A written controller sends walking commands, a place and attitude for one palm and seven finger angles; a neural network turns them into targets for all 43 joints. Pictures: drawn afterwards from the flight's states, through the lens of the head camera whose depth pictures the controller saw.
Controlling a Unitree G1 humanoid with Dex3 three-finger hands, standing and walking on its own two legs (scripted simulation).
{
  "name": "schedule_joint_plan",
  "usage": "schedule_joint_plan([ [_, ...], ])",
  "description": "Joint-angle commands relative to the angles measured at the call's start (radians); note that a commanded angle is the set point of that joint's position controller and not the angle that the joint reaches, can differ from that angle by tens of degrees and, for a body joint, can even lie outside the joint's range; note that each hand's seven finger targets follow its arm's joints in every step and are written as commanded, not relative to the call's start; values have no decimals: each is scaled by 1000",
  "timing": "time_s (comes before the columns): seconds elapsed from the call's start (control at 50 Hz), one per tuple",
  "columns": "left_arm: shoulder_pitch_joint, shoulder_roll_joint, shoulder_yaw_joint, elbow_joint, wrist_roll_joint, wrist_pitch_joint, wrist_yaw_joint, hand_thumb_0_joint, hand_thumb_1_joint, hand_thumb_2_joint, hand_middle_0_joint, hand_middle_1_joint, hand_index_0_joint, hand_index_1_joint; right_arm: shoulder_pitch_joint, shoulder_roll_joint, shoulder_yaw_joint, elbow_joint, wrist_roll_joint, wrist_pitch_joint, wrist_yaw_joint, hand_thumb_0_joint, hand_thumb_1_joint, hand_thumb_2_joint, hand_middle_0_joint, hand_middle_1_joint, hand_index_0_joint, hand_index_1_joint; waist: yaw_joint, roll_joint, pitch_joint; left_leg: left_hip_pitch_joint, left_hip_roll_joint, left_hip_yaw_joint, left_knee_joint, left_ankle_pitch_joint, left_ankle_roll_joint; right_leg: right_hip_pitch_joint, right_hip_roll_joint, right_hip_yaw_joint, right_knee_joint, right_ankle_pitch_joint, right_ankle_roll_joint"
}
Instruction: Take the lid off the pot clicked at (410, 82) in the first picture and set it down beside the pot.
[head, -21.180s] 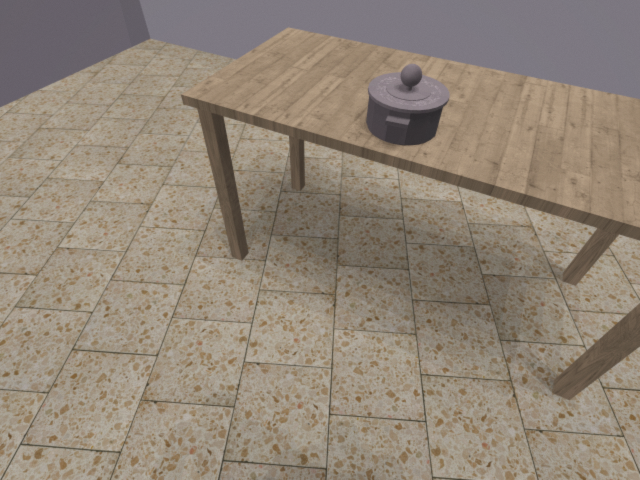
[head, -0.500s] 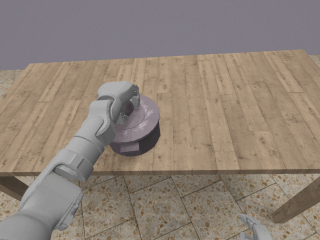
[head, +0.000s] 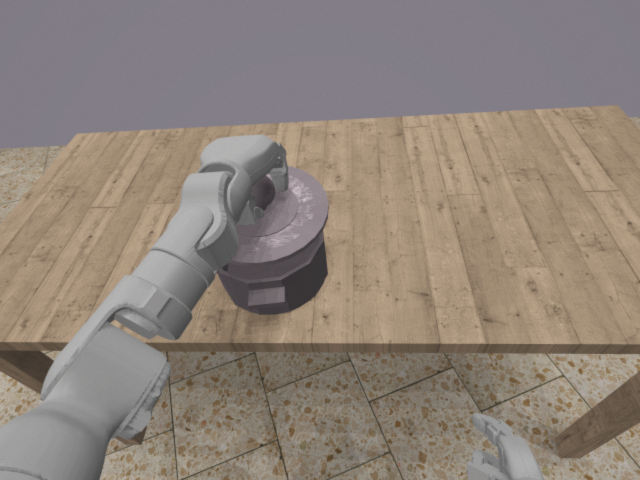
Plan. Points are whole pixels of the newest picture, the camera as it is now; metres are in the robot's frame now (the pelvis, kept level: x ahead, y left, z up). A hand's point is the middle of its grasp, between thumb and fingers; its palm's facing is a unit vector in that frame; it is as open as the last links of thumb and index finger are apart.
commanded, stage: lift the lid straight up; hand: left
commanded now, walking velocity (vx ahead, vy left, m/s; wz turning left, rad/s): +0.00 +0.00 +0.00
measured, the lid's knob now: (257, 191) +0.46 +0.10 +0.13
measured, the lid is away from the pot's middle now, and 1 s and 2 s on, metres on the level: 0.01 0.02 0.07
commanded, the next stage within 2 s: move the lid sideways beside the pot in 1.40 s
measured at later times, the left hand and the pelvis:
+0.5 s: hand (235, 172) +0.44 +0.11 +0.18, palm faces -0.20 -0.04 -0.98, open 7.7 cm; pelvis +0.00 +0.00 +0.00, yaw +0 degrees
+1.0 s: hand (228, 143) +0.43 +0.11 +0.23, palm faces -0.11 -0.03 -0.99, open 7.7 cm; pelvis -0.01 +0.01 +0.00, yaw +0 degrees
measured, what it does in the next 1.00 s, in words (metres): stands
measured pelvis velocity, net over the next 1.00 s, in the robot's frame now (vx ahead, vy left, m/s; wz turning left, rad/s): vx -0.01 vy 0.01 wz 0.01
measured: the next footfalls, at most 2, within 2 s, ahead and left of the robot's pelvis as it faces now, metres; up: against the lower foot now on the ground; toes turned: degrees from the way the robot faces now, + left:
none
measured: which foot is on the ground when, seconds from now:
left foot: down 0.00-1.00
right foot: down 0.00-1.00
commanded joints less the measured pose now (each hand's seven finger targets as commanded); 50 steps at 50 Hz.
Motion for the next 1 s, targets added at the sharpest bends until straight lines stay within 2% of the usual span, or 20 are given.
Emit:
schedule_joint_plan([
  [0.0, -545, 169, 118, -139, 35, 28, 43, 0, 587, 1073, -856, -966, -879, -988, -111, -101, -26, -141, 1, -38, 3, 0, -900, -900, 200, 300, 200, 300, -9, -172, -336, 74, 6, -26, -39, 276, 24, 160, 24, -10, -19, 346, -49],
  [0.06, -588, 167, 101, -177, 37, 28, 28, 0, 587, 1073, -856, -966, -879, -988, -122, -96, -25, -155, 0, -41, 0, 0, -900, -900, 200, 300, 200, 300, -8, -146, -383, 102, -2, -28, -34, 274, 28, 175, 24, -4, -14, 350, -46],
  [0.12, -644, 269, 168, -192, 48, 20, 18, 0, 587, 1073, -856, -966, -879, -988, -117, -103, -23, -157, -3, -48, -10, 0, -900, -900, 200, 300, 200, 300, -8, -136, -421, 99, -4, -24, -35, 261, 32, 209, 22, 9, -16, 355, -43],
  [0.14, -691, 239, 135, -202, 48, 16, 13, 0, 587, 1073, -856, -966, -879, -988, -117, -98, -21, -155, -1, -53, -14, 0, -900, -900, 200, 300, 200, 300, -17, -129, -419, 105, -8, -26, -35, 254, 32, 200, 22, 6, -16, 353, -43],
  [0.2, -704, 252, 153, -256, 38, -2, 8, 0, 587, 1073, -856, -966, -879, -988, -104, -98, -30, -160, -4, -74, -12, 0, -900, -900, 200, 300, 200, 300, -13, -118, -464, 142, -5, -40, -22, 321, 36, 213, 23, 5, -9, 397, -49],
  [0.26, -622, 257, 170, -140, 39, 19, -4, 0, 587, 1073, -856, -966, -879, -988, -95, -103, -26, -139, -3, -71, -8, 0, -900, -900, 200, 300, 200, 300, -4, -169, -396, 103, -5, -33, -31, 315, 34, 209, 24, 1, -15, 414, -44],
  [0.38, -587, 250, 162, -158, 46, 23, -28, 0, 587, 1073, -856, -966, -879, -988, -113, -109, -24, -157, -1, -62, 0, 0, -900, -900, 200, 300, 200, 300, 4, -169, -363, 83, -4, -21, -37, 302, 31, 209, 17, 0, -23, 408, -41],
  [0.42, -637, 250, 151, -273, 42, 7, -37, 0, 587, 1073, -856, -966, -879, -988, -126, -101, -28, -181, -1, -67, 4, 0, -900, -900, 200, 300, 200, 300, 4, -138, -432, 122, -5, -30, -30, 346, 34, 238, 18, 5, -14, 434, -43],
  [0.54, -736, 285, 167, -259, 41, 17, -40, 0, 587, 1073, -856, -966, -879, -988, -113, -102, -26, -159, 2, -78, -1, 0, -900, -900, 200, 300, 200, 300, -9, -130, -397, 136, -3, -38, -34, 309, 33, 190, 27, -3, -25, 382, -47],
  [0.62, -756, 281, 161, -313, 36, 9, -38, 0, 587, 1073, -856, -966, -879, -988, -119, -96, -21, -163, -1, -87, 5, 0, -900, -900, 200, 300, 200, 300, 1, -96, -464, 167, -2, -51, -35, 369, 25, 216, 26, -5, -12, 404, -50],
  [0.68, -707, 236, 134, -247, 45, 25, -44, 0, 587, 1073, -856, -966, -879, -988, -128, -99, -22, -156, 1, -77, 12, 0, -900, -900, 200, 300, 200, 300, -1, -118, -404, 150, 5, -47, -34, 362, 20, 172, 27, -15, -17, 380, -53],
  [0.7, -666, 214, 132, -223, 21, 22, -43, 0, 587, 1073, -856, -966, -879, -988, -123, -109, -27, -157, 1, -73, 15, 0, -900, -900, 200, 300, 200, 300, -6, -129, -380, 136, 6, -53, -30, 364, 21, 159, 23, -19, -21, 371, -57],
  [0.74, -702, 211, 124, -228, 38, 28, -47, 0, 587, 1073, -856, -966, -879, -988, -142, -99, -20, -163, 1, -68, 17, 0, -900, -900, 200, 300, 200, 300, 1, -147, -374, 128, 6, -47, -39, 320, 19, 155, 27, -20, -22, 341, -54],
  [0.8, -698, 265, 172, -264, 20, 18, -42, 0, 587, 1073, -856, -966, -879, -988, -151, -110, -23, -172, -2, -66, 13, 0, -900, -900, 200, 300, 200, 300, 7, -143, -406, 129, 4, -47, -34, 330, 23, 182, 18, -13, -20, 357, -56],
  [0.82, -736, 283, 174, -254, 41, 20, -41, 0, 587, 1073, -856, -966, -879, -988, -145, -99, -13, -167, -2, -64, 11, 0, -900, -900, 200, 300, 200, 300, 10, -151, -418, 123, 6, -43, -51, 316, 19, 197, 22, -13, -20, 340, -51],
  [0.84, -746, 246, 143, -209, 46, 27, -44, 0, 587, 1073, -856, -966, -879, -988, -152, -97, -11, -163, -1, -64, 7, 0, -900, -900, 200, 300, 200, 300, 3, -153, -365, 105, 5, -42, -50, 285, 20, 165, 22, -17, -28, 317, -53],
  [0.86, -767, 267, 159, -214, 45, 29, -42, 0, 587, 1073, -856, -966, -879, -988, -140, -99, -12, -156, 2, -62, 5, 0, -900, -900, 200, 300, 200, 300, 1, -165, -362, 108, 9, -42, -57, 276, 19, 162, 24, -18, -31, 306, -51],
  [0.9, -764, 301, 192, -228, 30, 19, -31, 0, 587, 1073, -856, -966, -879, -988, -144, -109, -17, -165, -3, -67, 2, 0, -900, -900, 200, 300, 200, 300, 5, -135, -376, 115, 8, -47, -49, 276, 21, 162, 19, -15, -30, 298, -56],
  [0.92, -779, 315, 197, -211, 50, 20, -31, 0, 587, 1073, -856, -966, -879, -988, -137, -98, -8, -161, -4, -70, -2, 0, -900, -900, 200, 300, 200, 300, 13, -154, -410, 109, 6, -42, -60, 275, 20, 194, 21, -9, -27, 298, -51],
  [0.98, -841, 282, 160, -268, 48, 15, -36, 0, 587, 1073, -856, -966, -879, -988, -148, -92, -11, -171, 0, -81, -2, 0, -900, -900, 200, 300, 200, 300, 7, -117, -423, 137, 8, -41, -55, 288, 19, 181, 19, -8, -28, 311, -53],
])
